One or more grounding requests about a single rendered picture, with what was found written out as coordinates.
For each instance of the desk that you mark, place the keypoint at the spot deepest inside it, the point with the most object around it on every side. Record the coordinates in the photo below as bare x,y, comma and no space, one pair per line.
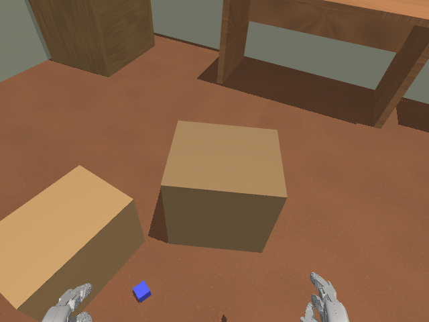
400,26

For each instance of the left robot hand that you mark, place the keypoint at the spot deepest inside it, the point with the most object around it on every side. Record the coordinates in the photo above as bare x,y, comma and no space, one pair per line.
68,302

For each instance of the right robot hand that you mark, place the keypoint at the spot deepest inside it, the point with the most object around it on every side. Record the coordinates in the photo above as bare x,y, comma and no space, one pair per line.
329,308

